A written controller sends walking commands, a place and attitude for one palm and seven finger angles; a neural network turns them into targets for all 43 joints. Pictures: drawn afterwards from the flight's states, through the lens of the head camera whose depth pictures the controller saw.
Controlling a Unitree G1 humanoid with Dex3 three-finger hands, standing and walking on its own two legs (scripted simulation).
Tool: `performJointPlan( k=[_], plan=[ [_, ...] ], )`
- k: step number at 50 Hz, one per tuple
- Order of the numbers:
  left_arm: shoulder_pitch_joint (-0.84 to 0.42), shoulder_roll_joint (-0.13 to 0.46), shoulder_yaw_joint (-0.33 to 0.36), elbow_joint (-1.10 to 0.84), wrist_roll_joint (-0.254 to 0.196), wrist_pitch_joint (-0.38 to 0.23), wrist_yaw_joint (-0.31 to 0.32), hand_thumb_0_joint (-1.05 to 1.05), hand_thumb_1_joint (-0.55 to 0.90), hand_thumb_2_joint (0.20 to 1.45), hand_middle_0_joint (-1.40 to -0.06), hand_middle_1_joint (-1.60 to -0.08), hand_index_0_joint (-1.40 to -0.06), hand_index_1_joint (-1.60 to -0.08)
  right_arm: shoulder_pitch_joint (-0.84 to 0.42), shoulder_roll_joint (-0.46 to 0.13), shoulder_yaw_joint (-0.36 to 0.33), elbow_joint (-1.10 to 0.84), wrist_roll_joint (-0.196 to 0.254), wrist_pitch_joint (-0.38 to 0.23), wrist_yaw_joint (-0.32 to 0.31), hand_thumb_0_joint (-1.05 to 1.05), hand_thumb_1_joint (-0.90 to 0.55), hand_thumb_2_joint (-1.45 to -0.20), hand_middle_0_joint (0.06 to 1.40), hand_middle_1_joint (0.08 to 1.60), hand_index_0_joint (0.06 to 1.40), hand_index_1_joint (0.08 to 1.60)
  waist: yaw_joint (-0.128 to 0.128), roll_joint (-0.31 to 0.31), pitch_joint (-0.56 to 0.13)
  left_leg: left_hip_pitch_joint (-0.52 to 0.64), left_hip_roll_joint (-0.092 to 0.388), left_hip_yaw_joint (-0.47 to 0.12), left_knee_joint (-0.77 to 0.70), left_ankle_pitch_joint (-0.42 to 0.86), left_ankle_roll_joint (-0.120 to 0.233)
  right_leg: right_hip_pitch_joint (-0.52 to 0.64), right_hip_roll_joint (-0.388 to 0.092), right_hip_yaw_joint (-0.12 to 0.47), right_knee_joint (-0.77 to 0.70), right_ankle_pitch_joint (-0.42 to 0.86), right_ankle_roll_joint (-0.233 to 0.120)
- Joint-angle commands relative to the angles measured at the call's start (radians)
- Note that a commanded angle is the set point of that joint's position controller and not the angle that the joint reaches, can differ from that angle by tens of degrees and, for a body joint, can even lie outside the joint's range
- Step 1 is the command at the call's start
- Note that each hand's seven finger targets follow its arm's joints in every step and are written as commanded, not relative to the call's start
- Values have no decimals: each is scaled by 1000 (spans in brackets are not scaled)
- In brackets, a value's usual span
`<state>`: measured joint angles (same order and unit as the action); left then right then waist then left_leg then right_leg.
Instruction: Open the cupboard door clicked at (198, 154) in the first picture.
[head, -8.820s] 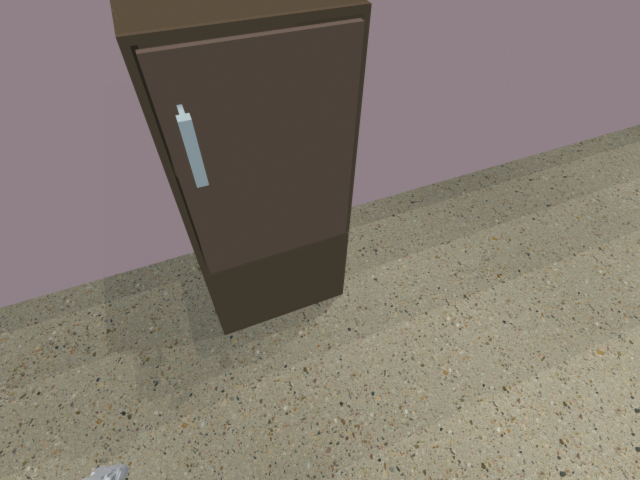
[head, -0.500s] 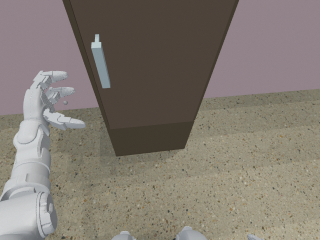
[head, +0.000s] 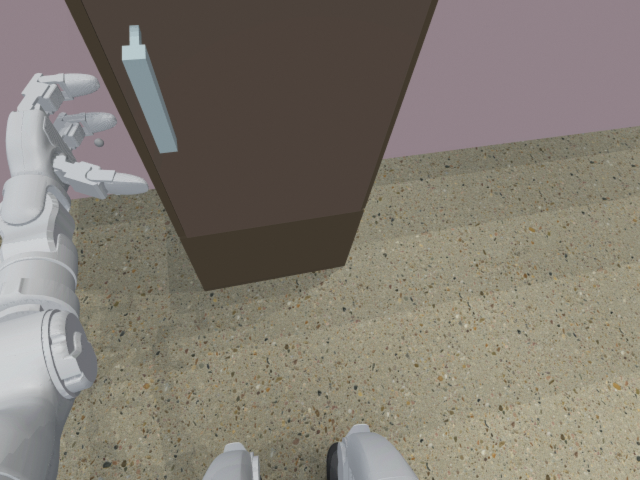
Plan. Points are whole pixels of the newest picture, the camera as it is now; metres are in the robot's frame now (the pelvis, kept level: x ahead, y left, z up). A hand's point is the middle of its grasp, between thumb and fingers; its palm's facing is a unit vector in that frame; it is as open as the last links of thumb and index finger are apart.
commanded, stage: move the hooked fingers beside the handle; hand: left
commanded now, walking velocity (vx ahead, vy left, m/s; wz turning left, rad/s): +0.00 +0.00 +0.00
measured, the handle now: (152, 93) +0.58 +0.18 +0.09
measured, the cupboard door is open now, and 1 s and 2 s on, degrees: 0 0 0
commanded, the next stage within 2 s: slide the fingers in behind the handle in 0.92 s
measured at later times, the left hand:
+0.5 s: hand (103, 132) +0.52 +0.23 +0.08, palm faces +0.14 -0.99 -0.01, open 14.0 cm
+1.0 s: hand (105, 137) +0.51 +0.22 +0.08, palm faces +0.14 -0.99 -0.02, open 14.0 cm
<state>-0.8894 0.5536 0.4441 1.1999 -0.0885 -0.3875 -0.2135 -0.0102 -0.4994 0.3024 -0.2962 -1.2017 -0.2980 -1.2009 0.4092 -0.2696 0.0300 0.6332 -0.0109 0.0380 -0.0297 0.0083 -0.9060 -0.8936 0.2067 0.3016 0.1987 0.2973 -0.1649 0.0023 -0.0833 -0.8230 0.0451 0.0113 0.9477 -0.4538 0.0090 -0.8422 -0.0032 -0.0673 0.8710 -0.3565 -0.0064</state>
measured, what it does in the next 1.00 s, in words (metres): stands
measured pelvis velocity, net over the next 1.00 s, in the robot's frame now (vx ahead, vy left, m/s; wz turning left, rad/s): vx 0.01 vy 0.00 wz -0.01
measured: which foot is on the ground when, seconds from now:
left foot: down 0.00-1.00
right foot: down 0.00-1.00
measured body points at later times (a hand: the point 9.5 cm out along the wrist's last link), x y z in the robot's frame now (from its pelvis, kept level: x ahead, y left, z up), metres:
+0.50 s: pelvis +0.02 +0.00 +0.00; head +0.14 +0.02 +0.44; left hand +0.51 +0.28 +0.09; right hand +0.00 -0.26 -0.10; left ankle -0.01 +0.11 -0.68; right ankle +0.03 -0.12 -0.68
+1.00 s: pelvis +0.01 +0.00 +0.00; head +0.13 +0.02 +0.43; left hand +0.50 +0.28 +0.09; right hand +0.01 -0.26 -0.11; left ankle -0.01 +0.11 -0.68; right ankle +0.03 -0.12 -0.68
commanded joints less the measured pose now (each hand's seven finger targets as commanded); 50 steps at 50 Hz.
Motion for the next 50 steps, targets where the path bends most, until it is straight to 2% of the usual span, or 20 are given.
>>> performJointPlan(
  k=[1,3,5,7,10,11,14,17,20,21,22,24,28,30,32,34,36,37,46,50],
  plan=[
    [-450,285,45,-204,-5,-61,7,0,-500,300,-300,-1200,-300,-1200,168,-185,-65,-54,-10,-8,-8,0,-900,-900,200,300,200,300,6,148,-497,275,-21,-48,-97,429,10,241,38,38,-60,309,-5],
    [-468,246,12,-158,3,-44,16,0,-500,300,-300,-1200,-300,-1200,173,-180,-58,-52,-10,-2,-1,0,-900,-900,200,300,200,300,-14,143,-423,239,-20,-45,-98,396,12,206,40,33,-67,285,-3],
    [-517,297,36,-160,17,-46,32,0,-500,300,-300,-1200,-300,-1200,183,-188,-58,-54,-13,6,-2,0,-900,-900,200,300,200,300,-23,131,-431,222,-21,-49,-96,378,15,207,40,36,-65,274,-1],
    [-507,327,56,-148,28,-45,44,0,-500,300,-300,-1200,-300,-1200,191,-189,-57,-62,-16,9,-2,0,-900,-900,200,300,200,300,-21,113,-449,196,-23,-42,-90,374,20,235,40,44,-65,289,2],
    [-451,335,83,-219,28,-73,47,0,-500,300,-300,-1200,-300,-1200,203,-184,-63,-78,-23,15,9,0,-900,-900,200,300,200,300,14,175,-560,284,-19,-40,-81,494,11,269,43,40,-46,369,-5],
    [-419,338,89,-228,27,-76,44,0,-500,300,-300,-1200,-300,-1200,200,-182,-63,-84,-22,19,12,0,-900,-900,200,300,200,300,27,188,-564,290,-17,-38,-81,516,7,276,44,39,-44,382,-7],
    [-378,314,78,-186,12,-57,30,0,-500,300,-300,-1200,-300,-1200,201,-182,-64,-85,-14,33,13,0,-900,-900,200,300,200,300,8,97,-483,223,-15,-27,-89,475,18,305,50,40,-59,398,-3],
    [-396,340,89,-224,10,-52,23,0,-500,300,-300,-1200,-300,-1200,194,-183,-65,-90,-8,41,9,0,-900,-900,200,300,200,300,13,121,-479,212,-19,-20,-99,439,20,317,48,47,-67,386,-1],
    [-431,312,76,-330,2,-83,22,0,-500,300,-300,-1200,-300,-1200,194,-174,-72,-84,-12,39,9,0,-900,-900,200,300,200,300,17,206,-551,333,-12,-36,-89,551,8,283,51,38,-58,415,-6],
    [-401,264,49,-318,-3,-84,20,0,-500,300,-300,-1200,-300,-1200,190,-169,-73,-80,-11,38,13,0,-900,-900,200,300,200,300,16,218,-548,360,-10,-38,-87,573,4,258,53,33,-59,405,-7],
    [-415,211,12,-311,-13,-82,17,0,-500,300,-300,-1200,-300,-1200,185,-165,-73,-69,-10,37,16,0,-900,-900,200,300,200,300,-2,205,-502,368,-6,-42,-87,573,2,228,55,27,-67,392,-5],
    [-364,206,24,-268,-23,-69,17,0,-500,300,-300,-1200,-300,-1200,192,-172,-77,-64,-10,40,16,0,-900,-900,200,300,200,300,3,152,-484,351,-6,-44,-90,575,7,242,56,23,-70,396,-7],
    [-379,157,-25,-232,-12,-39,22,0,-500,300,-300,-1200,-300,-1200,175,-169,-74,-66,-6,42,17,0,-900,-900,200,300,200,300,-8,137,-406,295,-15,-38,-105,476,10,220,51,22,-80,348,-4],
    [-415,214,13,-246,-7,-54,36,0,-500,300,-300,-1200,-300,-1200,173,-172,-71,-66,-8,42,13,0,-900,-900,200,300,200,300,-3,124,-428,289,-16,-44,-101,479,9,234,47,25,-68,355,-6],
    [-433,197,3,-248,0,-69,48,0,-500,300,-300,-1200,-300,-1200,161,-165,-69,-68,-9,35,13,0,-900,-900,200,300,200,300,-7,137,-429,281,-20,-39,-95,448,10,226,45,30,-67,338,-5],
    [-441,235,26,-240,8,-84,59,0,-500,300,-300,-1200,-300,-1200,163,-170,-67,-67,-11,32,11,0,-900,-900,200,300,200,300,-4,120,-429,269,-20,-45,-91,451,11,235,45,32,-59,343,-7],
    [-460,239,21,-253,15,-91,59,0,-500,300,-300,-1200,-300,-1200,152,-168,-65,-69,-13,28,14,0,-900,-900,200,300,200,300,-1,167,-466,282,-23,-40,-85,446,8,236,41,37,-56,340,-5],
    [-450,259,35,-239,19,-91,60,0,-500,300,-300,-1200,-300,-1200,155,-172,-66,-68,-13,29,12,0,-900,-900,200,300,200,300,-2,133,-470,276,-21,-45,-85,452,8,243,42,34,-52,344,-6],
    [-411,238,26,-255,-3,-77,28,0,-500,300,-300,-1200,-300,-1200,155,-171,-66,-81,-7,30,9,0,-900,-900,200,300,200,300,13,159,-498,293,-20,-40,-88,483,7,266,45,34,-57,372,-6],
    [-440,231,15,-220,-8,-67,25,0,-500,300,-300,-1200,-300,-1200,159,-174,-65,-68,-6,31,6,0,-900,-900,200,300,200,300,-12,119,-436,241,-22,-35,-95,400,15,253,45,37,-73,328,-2]
  ],
)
